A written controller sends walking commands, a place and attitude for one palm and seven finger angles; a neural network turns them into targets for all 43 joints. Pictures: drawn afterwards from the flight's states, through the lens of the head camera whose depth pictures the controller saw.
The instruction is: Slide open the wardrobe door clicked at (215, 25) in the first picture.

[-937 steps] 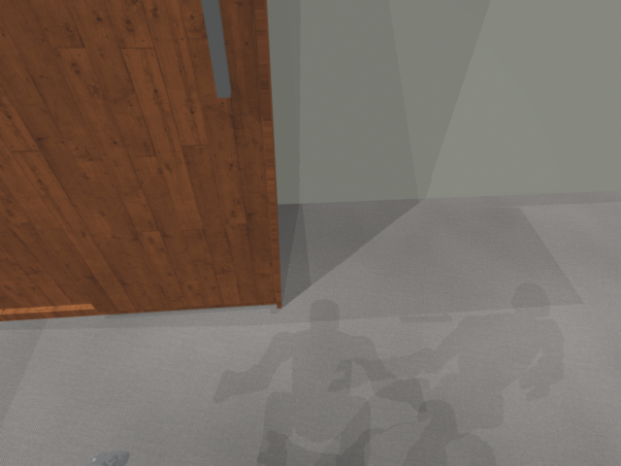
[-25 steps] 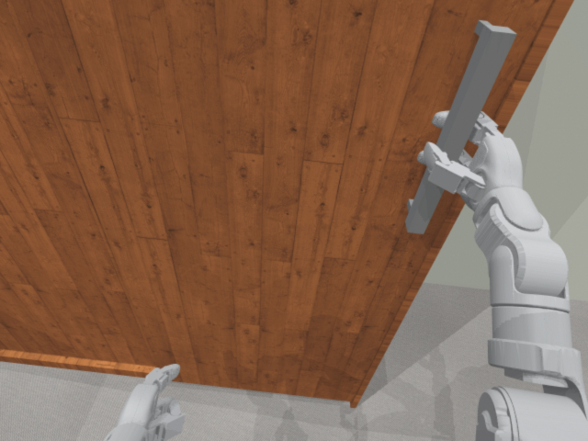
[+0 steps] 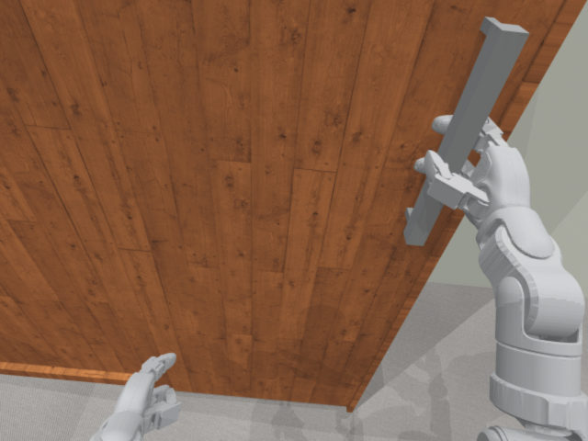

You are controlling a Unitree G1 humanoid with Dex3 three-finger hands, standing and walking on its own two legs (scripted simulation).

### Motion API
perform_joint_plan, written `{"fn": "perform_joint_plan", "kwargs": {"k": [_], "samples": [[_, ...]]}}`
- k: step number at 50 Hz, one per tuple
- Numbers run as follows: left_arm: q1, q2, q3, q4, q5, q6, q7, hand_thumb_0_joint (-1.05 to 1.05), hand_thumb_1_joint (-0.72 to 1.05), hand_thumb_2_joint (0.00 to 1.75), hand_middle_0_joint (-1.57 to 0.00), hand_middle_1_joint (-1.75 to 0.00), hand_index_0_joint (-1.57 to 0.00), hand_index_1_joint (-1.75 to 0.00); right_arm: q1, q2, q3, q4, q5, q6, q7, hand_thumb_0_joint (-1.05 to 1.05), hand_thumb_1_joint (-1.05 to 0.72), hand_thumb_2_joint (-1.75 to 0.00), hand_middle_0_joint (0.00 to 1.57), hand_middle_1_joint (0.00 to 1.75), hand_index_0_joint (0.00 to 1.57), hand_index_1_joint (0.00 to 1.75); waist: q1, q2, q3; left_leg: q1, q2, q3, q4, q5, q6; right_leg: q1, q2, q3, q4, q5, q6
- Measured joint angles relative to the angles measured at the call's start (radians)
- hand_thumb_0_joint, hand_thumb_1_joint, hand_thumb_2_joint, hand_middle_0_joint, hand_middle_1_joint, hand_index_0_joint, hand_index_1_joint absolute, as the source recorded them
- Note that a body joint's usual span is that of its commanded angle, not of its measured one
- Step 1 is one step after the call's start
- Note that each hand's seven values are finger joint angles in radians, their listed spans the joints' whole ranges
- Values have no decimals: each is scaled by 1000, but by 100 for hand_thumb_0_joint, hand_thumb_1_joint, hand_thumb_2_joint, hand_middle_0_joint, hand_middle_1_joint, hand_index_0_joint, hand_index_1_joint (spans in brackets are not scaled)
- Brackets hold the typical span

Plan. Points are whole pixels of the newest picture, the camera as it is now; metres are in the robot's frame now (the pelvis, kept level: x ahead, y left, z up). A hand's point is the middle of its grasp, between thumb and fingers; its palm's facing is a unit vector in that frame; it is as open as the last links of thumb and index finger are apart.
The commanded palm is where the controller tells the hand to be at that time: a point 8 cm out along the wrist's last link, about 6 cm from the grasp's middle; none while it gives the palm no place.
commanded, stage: tug the door sideways, standing still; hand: right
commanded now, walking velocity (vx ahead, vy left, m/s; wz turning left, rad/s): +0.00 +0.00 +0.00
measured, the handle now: (446, 148) +0.40 -0.16 +0.25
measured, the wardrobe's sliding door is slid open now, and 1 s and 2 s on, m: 0.00 0.00 0.14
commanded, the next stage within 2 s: step sideways, sliding the door along in 0.32 s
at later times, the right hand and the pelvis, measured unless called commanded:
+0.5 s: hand (435, 180) +0.35 -0.13 +0.24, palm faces +0.09 +0.99 -0.11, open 6.5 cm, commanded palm +0.33 -0.17 +0.24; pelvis -0.05 -0.01 +0.00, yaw -3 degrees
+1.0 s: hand (421, 177) +0.37 -0.13 +0.23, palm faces +0.33 +0.94 -0.09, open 6.6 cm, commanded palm +0.33 -0.10 +0.24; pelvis -0.03 +0.08 -0.03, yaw -8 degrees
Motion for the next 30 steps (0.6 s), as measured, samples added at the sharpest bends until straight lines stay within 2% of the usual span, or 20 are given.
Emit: {"fn": "perform_joint_plan", "kwargs": {"k": [7,15,22,23,26,28,30], "samples": [[-28,-11,3,27,12,-9,4,2,91,90,-20,-30,-20,-30,-91,58,74,73,-37,13,-47,-1,-67,-83,35,135,29,134,-29,-5,12,-7,17,43,33,5,-7,-19,17,44,27,10,-5],[-43,-53,-15,26,25,-16,-12,1,90,90,-20,-30,-20,-30,-188,94,121,219,-77,-45,-84,-2,-69,-84,34,136,26,135,-35,0,28,-15,31,53,59,-5,-11,-33,33,65,47,6,-10],[-18,-73,-24,46,27,-25,-22,1,90,89,-20,-30,-20,-30,-289,105,148,377,-92,-104,-118,-2,-71,-83,32,136,22,135,-32,10,47,-28,44,48,64,3,-20,-55,48,67,64,25,-15],[-19,-73,-29,50,30,-23,-20,1,90,89,-20,-30,-20,-30,-290,88,148,401,-86,-139,-111,-2,-70,-83,33,136,22,135,-26,9,45,-41,44,44,68,6,-23,-66,47,63,68,28,-17],[-21,-84,-33,53,45,-28,-3,1,90,89,-20,-30,-21,-30,-257,0,159,472,-80,-343,-96,-5,-66,-82,35,137,23,136,0,13,45,-101,43,12,113,5,-27,-97,45,30,75,31,-22],[-3,-94,-25,49,50,-37,14,1,90,89,-20,-30,-21,-30,-240,-35,152,496,-82,-447,-106,-6,-65,-82,37,138,23,135,14,26,53,-155,35,-13,217,-46,-26,-111,43,12,76,33,-23],[24,-99,-10,52,51,-48,27,1,90,89,-20,-30,-21,-30,-229,-50,139,499,-82,-512,-118,-7,-65,-83,39,138,23,135,31,29,71,-212,15,-30,364,-120,-21,-113,35,16,68,41,-21]]}}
